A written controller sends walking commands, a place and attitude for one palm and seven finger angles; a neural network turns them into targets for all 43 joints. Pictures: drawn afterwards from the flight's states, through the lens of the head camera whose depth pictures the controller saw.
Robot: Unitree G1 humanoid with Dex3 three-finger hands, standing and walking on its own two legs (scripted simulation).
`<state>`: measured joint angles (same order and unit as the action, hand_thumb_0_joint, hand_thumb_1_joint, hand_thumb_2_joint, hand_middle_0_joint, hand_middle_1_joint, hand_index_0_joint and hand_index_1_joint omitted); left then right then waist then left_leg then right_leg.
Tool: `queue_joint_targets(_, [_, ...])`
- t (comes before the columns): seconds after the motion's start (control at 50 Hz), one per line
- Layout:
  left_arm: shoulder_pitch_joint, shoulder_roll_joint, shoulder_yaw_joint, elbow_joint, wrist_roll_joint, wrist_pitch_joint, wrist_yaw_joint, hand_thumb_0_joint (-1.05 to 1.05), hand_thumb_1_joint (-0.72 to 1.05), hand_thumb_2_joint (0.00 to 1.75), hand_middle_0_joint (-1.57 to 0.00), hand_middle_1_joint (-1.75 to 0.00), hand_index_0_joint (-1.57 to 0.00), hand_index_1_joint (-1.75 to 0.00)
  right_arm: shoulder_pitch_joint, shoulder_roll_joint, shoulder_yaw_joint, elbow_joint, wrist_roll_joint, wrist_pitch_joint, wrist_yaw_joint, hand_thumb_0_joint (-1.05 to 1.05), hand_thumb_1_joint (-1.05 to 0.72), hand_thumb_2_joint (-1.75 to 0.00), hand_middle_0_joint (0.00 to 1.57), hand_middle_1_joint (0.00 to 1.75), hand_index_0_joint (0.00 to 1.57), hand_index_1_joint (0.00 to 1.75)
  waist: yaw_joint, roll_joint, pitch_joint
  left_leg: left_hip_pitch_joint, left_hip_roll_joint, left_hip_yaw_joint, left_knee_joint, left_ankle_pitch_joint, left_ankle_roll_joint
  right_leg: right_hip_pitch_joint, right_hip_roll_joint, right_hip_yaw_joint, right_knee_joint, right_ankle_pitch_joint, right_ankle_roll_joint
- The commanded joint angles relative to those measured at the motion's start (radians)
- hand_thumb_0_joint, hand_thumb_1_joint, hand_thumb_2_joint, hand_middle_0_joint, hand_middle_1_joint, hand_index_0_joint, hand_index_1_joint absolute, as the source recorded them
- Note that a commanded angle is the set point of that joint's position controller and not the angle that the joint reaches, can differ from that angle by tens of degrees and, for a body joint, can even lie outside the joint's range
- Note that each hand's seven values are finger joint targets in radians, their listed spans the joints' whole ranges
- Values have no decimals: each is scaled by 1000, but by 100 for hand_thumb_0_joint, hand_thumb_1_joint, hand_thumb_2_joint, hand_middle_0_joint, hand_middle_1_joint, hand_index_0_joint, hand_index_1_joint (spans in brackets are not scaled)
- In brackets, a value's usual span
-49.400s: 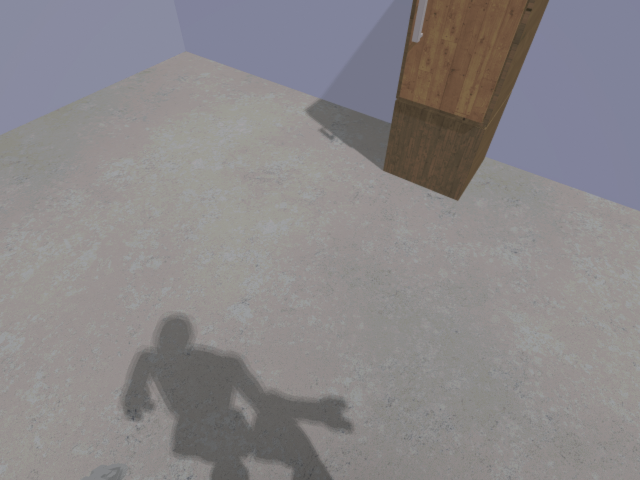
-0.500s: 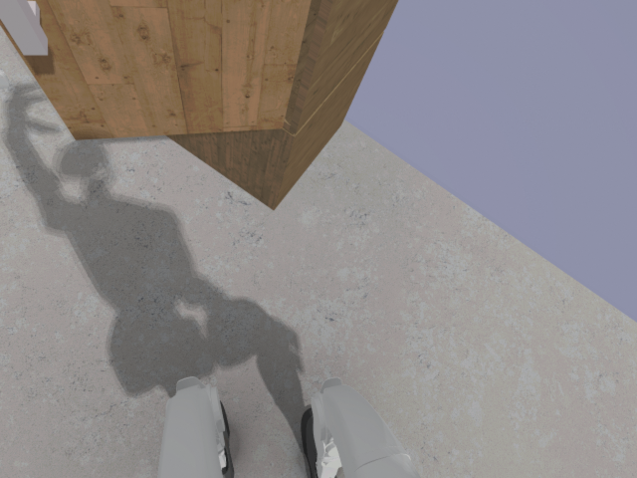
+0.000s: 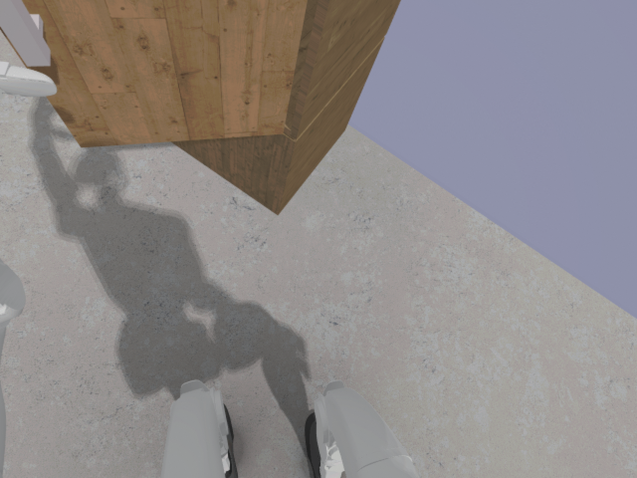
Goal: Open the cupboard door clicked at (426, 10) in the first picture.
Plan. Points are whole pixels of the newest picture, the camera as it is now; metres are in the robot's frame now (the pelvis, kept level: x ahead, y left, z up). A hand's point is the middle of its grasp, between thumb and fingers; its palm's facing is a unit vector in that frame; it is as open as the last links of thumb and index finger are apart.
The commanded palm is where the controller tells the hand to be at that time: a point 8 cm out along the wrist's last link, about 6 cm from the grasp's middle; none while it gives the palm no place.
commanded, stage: slide the fingers in behind the handle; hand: left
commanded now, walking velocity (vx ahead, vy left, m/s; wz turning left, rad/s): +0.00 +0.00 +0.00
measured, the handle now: out of the picture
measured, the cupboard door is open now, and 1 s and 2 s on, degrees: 45 45 51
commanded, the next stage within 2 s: close the thumb around the handle in 0.74 s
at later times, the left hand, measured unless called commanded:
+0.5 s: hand (19, 29) +0.58 +0.24 +0.09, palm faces +0.10 -0.99 +0.00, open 14.0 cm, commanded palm +0.57 +0.26 +0.09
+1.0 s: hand (15, 27) +0.58 +0.24 +0.09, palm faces +0.10 -0.99 +0.00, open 13.4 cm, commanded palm +0.57 +0.26 +0.09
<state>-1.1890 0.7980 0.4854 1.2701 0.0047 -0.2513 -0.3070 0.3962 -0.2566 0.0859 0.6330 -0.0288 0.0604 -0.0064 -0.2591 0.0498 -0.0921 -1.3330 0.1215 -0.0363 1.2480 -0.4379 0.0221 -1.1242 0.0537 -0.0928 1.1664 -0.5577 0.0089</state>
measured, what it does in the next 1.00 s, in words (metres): stands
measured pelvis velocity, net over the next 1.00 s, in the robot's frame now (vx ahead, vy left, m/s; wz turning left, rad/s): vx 0.01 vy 0.00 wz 0.00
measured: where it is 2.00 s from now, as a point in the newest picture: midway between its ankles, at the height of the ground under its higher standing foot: (274, 468)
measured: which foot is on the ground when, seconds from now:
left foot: down 0.00-1.00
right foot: down 0.00-1.00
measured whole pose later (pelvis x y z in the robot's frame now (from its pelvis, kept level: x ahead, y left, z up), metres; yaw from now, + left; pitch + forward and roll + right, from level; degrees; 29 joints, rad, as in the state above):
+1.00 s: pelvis +0.01 +0.00 +0.00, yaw +0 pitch +29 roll -7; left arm -1.17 0.74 0.48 1.27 0.00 -0.28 -0.26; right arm 0.40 -0.25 0.07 0.65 -0.03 0.06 0.01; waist -0.25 0.05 -0.10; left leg -1.31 0.12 -0.03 1.24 -0.45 0.02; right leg -1.11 0.05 -0.08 1.17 -0.57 0.01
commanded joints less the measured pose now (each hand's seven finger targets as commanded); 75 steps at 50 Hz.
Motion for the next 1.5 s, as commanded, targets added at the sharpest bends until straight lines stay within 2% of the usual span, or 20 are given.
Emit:
queue_joint_targets(0.0, [-421,242,13,-225,-24,-89,11,0,-50,30,-30,-120,-30,-120,242,-221,-84,-5,-5,-1,-10,0,-90,-90,20,30,20,30,-1,283,-583,765,-27,-81,-91,408,9,-16,40,11,-148,316,-35])
queue_joint_targets(0.06, [-419,224,-5,-186,-30,-67,14,0,-50,30,-30,-120,-30,-120,238,-221,-79,-12,1,1,-12,0,-90,-90,20,30,20,30,-16,219,-531,681,-32,-63,-91,347,20,12,40,19,-161,302,-26])
queue_joint_targets(0.12, [-440,286,34,-213,-23,-80,19,0,-50,30,-30,-120,-30,-120,238,-223,-77,-13,-2,-3,-16,0,-90,-90,20,30,20,30,1,245,-572,668,-35,-54,-81,362,21,45,38,27,-151,319,-28])
queue_joint_targets(0.18, [-434,245,20,-244,-29,-104,24,0,-50,30,-30,-120,-30,-120,241,-215,-83,-7,-5,-7,-7,0,-90,-90,20,30,20,30,4,268,-586,716,-34,-60,-81,402,16,36,40,24,-147,343,-32])
queue_joint_targets(0.26, [-430,193,-13,-206,-34,-90,24,0,-50,30,-30,-120,-30,-120,240,-214,-86,-1,-1,-5,-7,0,-90,-90,20,30,20,30,-12,231,-562,685,-36,-54,-82,369,20,38,41,26,-157,330,-27])
queue_joint_targets(0.3, [-428,195,-5,-226,-33,-94,28,0,-50,30,-30,-120,-30,-120,242,-215,-89,0,-2,-7,-6,0,-90,-90,20,30,20,30,0,269,-589,720,-37,-56,-81,396,16,24,38,26,-151,338,-31])
queue_joint_targets(0.42, [-441,229,11,-189,-20,-94,50,0,-50,30,-30,-120,-30,-120,241,-215,-81,1,-5,-7,-7,0,-90,-90,20,30,20,30,-9,228,-547,658,-37,-53,-79,364,20,37,38,28,-151,324,-27])
queue_joint_targets(0.5, [-470,242,12,-230,-15,-114,48,0,-50,30,-30,-120,-30,-120,239,-217,-84,3,-7,-9,-5,0,-90,-90,20,30,20,30,-8,268,-601,690,-36,-55,-67,396,18,37,37,31,-139,347,-29])
queue_joint_targets(0.54, [-425,242,23,-201,-19,-106,41,0,-50,30,-30,-120,-30,-120,243,-217,-86,0,-5,-6,-5,0,-90,-90,20,30,20,30,-2,243,-589,685,-36,-53,-68,397,18,45,39,30,-144,351,-29])
queue_joint_targets(0.58, [-450,196,-17,-211,-21,-103,37,0,-50,30,-30,-120,-30,-120,245,-214,-85,3,-5,-5,-4,0,-90,-90,20,30,20,30,-13,265,-584,709,-36,-62,-75,405,17,19,38,26,-140,344,-31])
queue_joint_targets(0.76, [-442,213,8,-214,-23,-90,50,0,-50,30,-30,-120,-30,-120,250,-216,-87,5,-8,-2,-4,0,-90,-90,20,30,20,30,-7,242,-574,704,-36,-60,-80,405,17,32,40,23,-152,348,-29])
queue_joint_targets(0.82, [-445,196,-2,-231,-20,-103,52,0,-50,30,-30,-120,-30,-120,249,-213,-89,7,-11,-4,0,0,-90,-90,20,30,20,30,-4,280,-599,740,-36,-64,-77,432,13,14,39,21,-144,353,-32])
queue_joint_targets(0.84, [-436,204,6,-222,-20,-102,53,0,-44,32,-30,-121,-30,-121,251,-214,-89,8,-10,-3,-1,0,-90,-90,20,30,20,30,-6,248,-585,729,-34,-65,-80,426,13,25,40,20,-147,354,-30])
queue_joint_targets(0.96, [-408,201,4,-205,-28,-95,45,0,-11,47,-33,-124,-33,-124,244,-217,-88,1,-6,0,-2,0,-90,-90,20,30,20,30,-3,230,-567,703,-37,-58,-88,395,16,43,41,21,-156,344,-29])
queue_joint_targets(1.0, [-434,204,7,-244,-28,-108,45,0,0,52,-34,-125,-34,-125,249,-218,-91,4,-9,-1,-3,0,-90,-90,20,30,20,30,1,260,-604,747,-35,-67,-90,429,12,32,40,20,-149,354,-31])
queue_joint_targets(1.1, [-408,200,14,-237,-36,-112,45,0,28,64,-36,-128,-36,-128,246,-216,-91,5,-7,-1,0,0,-90,-90,20,30,20,30,7,256,-588,744,-36,-61,-94,428,12,41,41,22,-158,360,-30])
queue_joint_targets(1.16, [-405,185,-7,-194,-34,-102,42,0,45,71,-37,-130,-37,-130,237,-216,-87,4,-4,-1,-3,0,-90,-90,20,30,20,30,-11,209,-529,685,-37,-56,-96,365,16,37,41,22,-166,325,-27])
queue_joint_targets(1.22, [-416,207,9,-233,-33,-117,43,0,62,78,-38,-132,-38,-132,239,-217,-90,2,-6,-3,-5,0,-90,-90,20,30,20,30,6,265,-584,735,-37,-59,-95,404,12,36,39,24,-158,339,-31])
queue_joint_targets(1.32, [-386,178,-1,-220,-41,-121,38,0,90,90,-40,-135,-40,-135,232,-214,-90,1,-6,-1,-2,0,-90,-90,20,30,20,30,6,251,-570,739,-37,-61,-96,414,10,31,39,20,-158,347,-31])
queue_joint_targets(1.48, [-390,202,27,-227,-38,-119,51,0,90,90,-40,-135,-40,-135,241,-219,-92,1,-8,0,-2,0,-90,-90,20,30,20,30,10,246,-582,753,-37,-68,-101,426,10,31,39,21,-157,347,-32])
